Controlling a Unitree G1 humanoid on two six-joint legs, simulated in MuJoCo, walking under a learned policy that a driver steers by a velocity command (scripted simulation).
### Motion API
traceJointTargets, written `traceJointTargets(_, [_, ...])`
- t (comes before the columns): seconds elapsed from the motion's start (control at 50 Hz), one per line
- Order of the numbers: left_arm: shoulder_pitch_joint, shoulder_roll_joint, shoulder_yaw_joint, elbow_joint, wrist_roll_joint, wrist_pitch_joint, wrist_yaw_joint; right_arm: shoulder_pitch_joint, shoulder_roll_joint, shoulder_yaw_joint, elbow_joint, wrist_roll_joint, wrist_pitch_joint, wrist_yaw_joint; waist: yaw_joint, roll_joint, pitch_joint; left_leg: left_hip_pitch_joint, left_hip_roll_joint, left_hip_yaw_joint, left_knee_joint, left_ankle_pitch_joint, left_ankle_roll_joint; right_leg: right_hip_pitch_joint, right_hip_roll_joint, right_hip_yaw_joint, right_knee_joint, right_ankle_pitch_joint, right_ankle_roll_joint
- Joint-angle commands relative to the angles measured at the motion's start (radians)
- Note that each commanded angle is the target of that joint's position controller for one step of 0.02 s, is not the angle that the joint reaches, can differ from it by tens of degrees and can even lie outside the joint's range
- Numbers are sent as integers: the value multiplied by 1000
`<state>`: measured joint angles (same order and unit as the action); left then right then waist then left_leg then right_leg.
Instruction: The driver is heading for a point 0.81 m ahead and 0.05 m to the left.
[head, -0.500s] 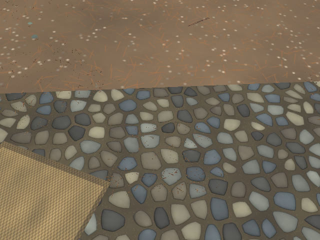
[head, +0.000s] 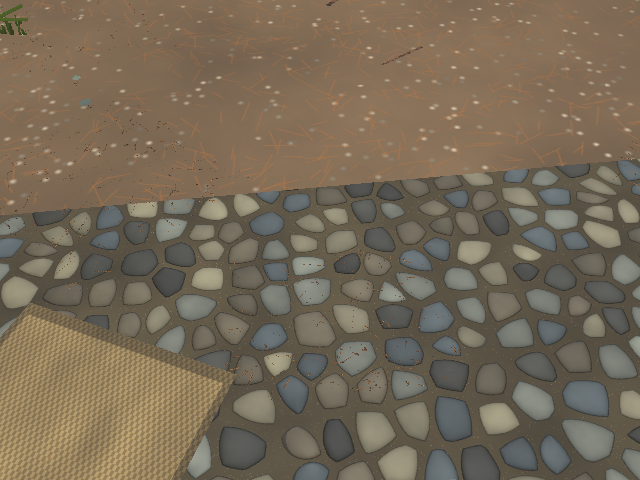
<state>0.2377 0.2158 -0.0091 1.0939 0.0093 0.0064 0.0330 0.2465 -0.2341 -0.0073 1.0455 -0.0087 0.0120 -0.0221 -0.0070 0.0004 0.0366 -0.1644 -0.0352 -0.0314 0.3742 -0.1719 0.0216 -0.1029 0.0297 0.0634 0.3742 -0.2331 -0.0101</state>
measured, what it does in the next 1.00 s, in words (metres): stands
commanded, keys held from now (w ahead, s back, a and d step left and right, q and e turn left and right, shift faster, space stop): no key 1.00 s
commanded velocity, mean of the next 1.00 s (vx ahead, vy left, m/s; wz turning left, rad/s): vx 0.00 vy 0.00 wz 0.00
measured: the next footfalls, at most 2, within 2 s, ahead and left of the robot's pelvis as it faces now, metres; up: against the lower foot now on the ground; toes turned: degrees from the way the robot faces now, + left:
right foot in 1.98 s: +0.44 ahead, -0.04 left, +0.00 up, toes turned -4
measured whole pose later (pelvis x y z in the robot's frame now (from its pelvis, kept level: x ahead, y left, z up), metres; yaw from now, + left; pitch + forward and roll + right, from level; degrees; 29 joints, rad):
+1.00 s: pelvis +0.01 -0.01 +0.00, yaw +0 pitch -1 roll +0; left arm 0.32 0.14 -0.01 1.15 0.01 -0.01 0.05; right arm 0.29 -0.15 0.00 1.15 -0.01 0.00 -0.04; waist 0.00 0.00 0.03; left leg -0.19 -0.03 -0.04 0.41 -0.20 0.01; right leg -0.12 0.04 0.06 0.40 -0.26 -0.02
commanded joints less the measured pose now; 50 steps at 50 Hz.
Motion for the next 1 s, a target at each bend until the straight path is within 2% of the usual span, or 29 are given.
traceJointTargets(0.02, [31, 102, 13, -8, 0, -8, 3, 23, -90, -12, -6, 0, -8, -3, 1, -3, 30, 8, 100, -102, -66, 5, 22, -89, -100, 91, -86, 34, -37])
traceJointTargets(0.4, [101, 48, 2, 42, -1, -13, 8, 78, -36, 4, 74, 0, -12, -12, 1, -3, 35, -13, 102, -96, -46, 22, 20, -104, -92, 79, -69, 55, -41])
traceJointTargets(1.0, [160, 2, 7, 54, 0, -17, 16, 114, 8, 1, 103, 0, -14, -21, 2, -2, 42, -6, 103, -88, -24, 78, 21, -91, -92, 68, -46, 109, -39])
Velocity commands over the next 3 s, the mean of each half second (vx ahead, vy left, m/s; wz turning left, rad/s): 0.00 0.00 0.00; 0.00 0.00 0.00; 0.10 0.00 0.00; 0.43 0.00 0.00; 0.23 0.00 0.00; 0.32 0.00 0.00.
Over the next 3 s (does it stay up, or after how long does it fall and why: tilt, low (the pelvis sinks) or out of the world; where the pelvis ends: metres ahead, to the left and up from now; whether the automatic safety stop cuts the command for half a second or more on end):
stays up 0.66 -0.01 -0.02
